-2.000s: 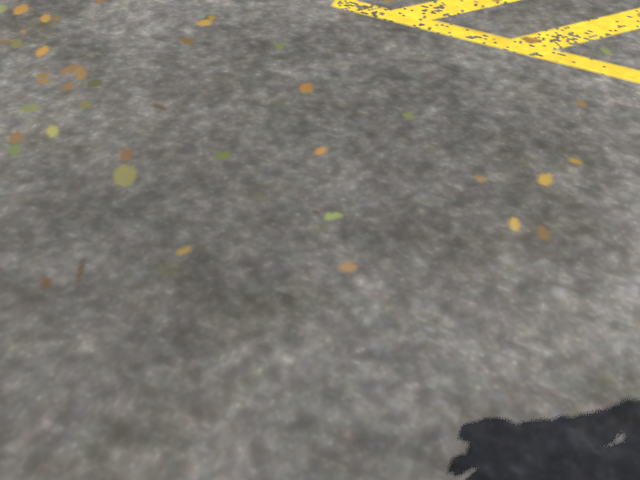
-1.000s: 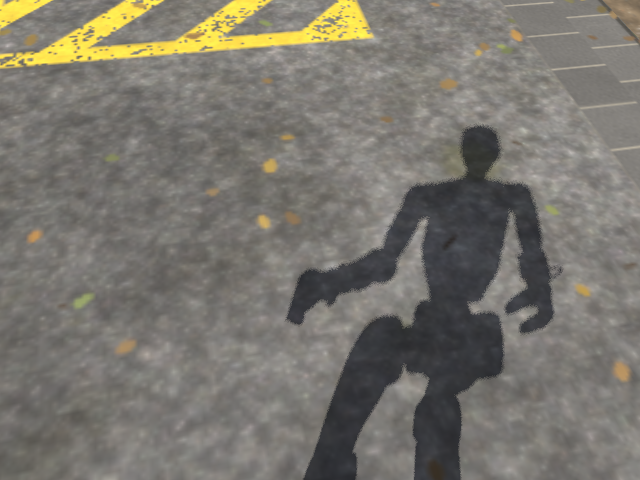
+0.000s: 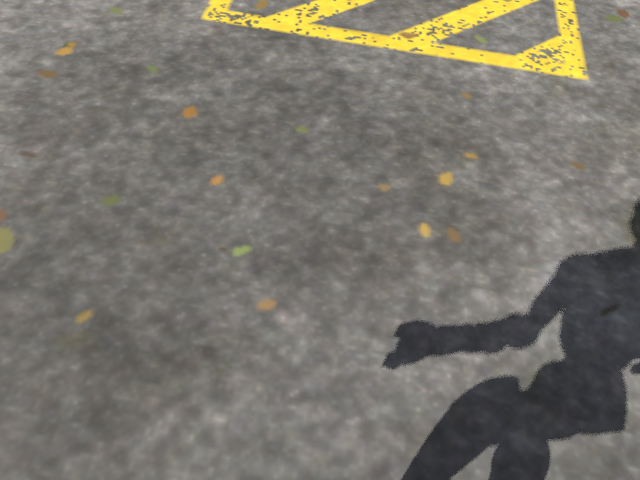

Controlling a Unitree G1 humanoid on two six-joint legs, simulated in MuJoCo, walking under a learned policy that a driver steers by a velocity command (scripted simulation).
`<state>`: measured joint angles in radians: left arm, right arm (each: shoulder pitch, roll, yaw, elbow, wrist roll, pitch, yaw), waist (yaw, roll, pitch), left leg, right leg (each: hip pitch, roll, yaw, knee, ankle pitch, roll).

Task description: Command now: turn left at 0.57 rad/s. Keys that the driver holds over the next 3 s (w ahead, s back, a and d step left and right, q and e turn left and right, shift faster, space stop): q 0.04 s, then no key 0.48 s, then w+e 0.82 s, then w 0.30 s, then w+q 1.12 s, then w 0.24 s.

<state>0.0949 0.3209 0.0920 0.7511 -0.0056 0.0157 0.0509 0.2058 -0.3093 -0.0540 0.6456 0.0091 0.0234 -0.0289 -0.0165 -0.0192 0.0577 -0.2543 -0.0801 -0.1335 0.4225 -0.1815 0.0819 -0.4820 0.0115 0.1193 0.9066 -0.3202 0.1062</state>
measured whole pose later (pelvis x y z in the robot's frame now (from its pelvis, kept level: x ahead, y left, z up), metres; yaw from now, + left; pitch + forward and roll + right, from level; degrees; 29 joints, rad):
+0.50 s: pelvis +0.02 -0.04 -0.01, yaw +8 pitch +0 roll +0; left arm 0.14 0.24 0.02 0.81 0.00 -0.01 0.01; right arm 0.20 -0.31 -0.06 0.71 0.01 0.05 -0.03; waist 0.00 0.03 0.05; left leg -0.23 0.01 -0.10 0.59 -0.37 -0.10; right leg -0.22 0.02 0.05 0.48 -0.25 0.00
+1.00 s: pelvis +0.13 -0.09 -0.01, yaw -4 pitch +0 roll +1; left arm 0.30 0.29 0.04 0.81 -0.01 -0.07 -0.04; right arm 0.26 -0.31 -0.06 0.71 0.02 -0.09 -0.01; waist 0.01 0.04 0.03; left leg -0.43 0.04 -0.03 1.11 -0.37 0.01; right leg -0.26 0.05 0.01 0.54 -0.28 -0.09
